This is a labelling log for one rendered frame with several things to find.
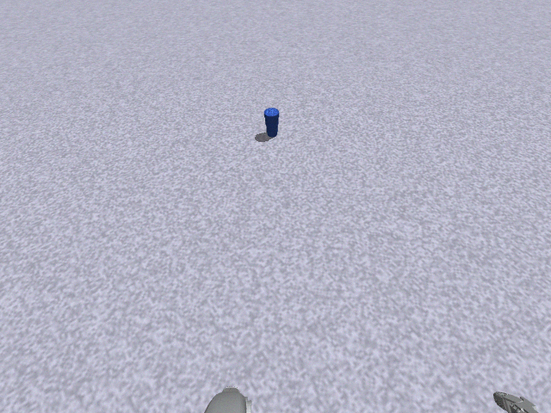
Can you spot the right robot hand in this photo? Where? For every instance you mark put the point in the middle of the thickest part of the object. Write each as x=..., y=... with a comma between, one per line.
x=513, y=404

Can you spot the cup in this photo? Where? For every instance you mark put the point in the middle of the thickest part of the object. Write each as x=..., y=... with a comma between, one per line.
x=271, y=116

